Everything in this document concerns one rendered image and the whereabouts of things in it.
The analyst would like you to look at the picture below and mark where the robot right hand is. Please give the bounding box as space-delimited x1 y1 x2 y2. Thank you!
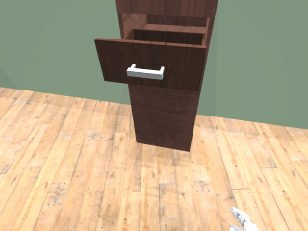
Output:
229 207 259 231

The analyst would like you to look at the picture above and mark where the handle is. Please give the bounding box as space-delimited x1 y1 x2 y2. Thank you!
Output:
127 64 165 80

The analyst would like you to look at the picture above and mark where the cabinet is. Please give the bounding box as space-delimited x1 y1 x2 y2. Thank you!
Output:
115 0 218 152

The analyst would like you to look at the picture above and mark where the drawer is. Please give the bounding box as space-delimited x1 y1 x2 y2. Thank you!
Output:
94 28 207 92

